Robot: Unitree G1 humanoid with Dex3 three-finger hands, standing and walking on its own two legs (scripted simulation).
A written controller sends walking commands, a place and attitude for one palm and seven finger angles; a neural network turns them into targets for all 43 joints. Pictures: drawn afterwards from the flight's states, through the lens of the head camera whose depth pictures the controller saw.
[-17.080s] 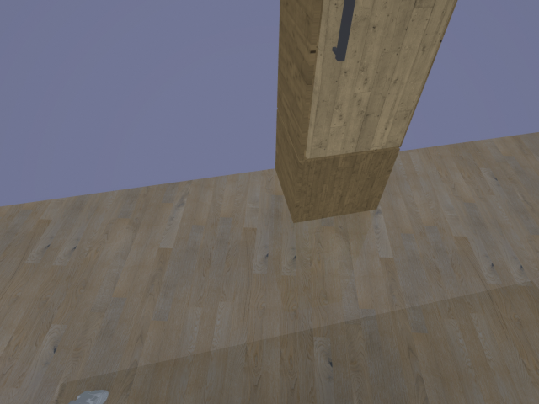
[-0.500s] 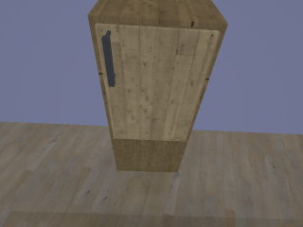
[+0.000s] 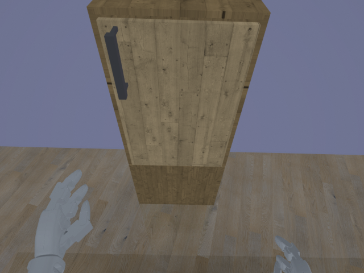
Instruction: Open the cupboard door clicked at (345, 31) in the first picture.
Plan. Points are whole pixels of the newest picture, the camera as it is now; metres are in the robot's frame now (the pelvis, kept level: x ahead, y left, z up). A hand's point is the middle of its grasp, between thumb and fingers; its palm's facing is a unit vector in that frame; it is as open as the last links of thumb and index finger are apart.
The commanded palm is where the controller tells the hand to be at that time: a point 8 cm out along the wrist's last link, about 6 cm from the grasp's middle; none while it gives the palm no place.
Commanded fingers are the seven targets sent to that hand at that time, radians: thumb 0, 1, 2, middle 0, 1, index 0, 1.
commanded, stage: raise the hand with hooked fingers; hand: left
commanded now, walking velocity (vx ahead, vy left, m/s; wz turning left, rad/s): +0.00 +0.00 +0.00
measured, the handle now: (119, 65) +0.57 +0.19 +0.18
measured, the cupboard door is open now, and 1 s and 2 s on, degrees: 0 0 0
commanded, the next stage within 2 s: move the hooked fingers beside the handle in 1.86 s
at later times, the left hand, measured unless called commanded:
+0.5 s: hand (77, 216) +0.22 +0.21 +0.06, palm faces +0.01 -1.00 -0.08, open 10.5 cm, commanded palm +0.18 +0.26 +0.07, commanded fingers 0.00 0.01 0.52 -0.26 -0.87 -0.26 -0.87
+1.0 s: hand (46, 173) +0.26 +0.26 +0.14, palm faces +0.05 -1.00 -0.06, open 13.4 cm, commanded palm +0.23 +0.30 +0.15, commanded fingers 0.00 -0.50 0.30 -0.30 -1.20 -0.30 -1.20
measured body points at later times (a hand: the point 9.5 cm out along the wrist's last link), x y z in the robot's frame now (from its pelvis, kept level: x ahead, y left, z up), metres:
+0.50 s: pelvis +0.02 -0.04 -0.02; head +0.06 -0.05 +0.43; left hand +0.21 +0.26 +0.07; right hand +0.21 -0.26 -0.10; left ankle +0.03 +0.09 -0.71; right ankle +0.01 -0.12 -0.71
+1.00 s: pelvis +0.02 +0.00 +0.01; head +0.01 -0.01 +0.46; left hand +0.25 +0.31 +0.14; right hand +0.21 -0.23 -0.04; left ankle +0.03 +0.09 -0.71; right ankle +0.02 -0.12 -0.71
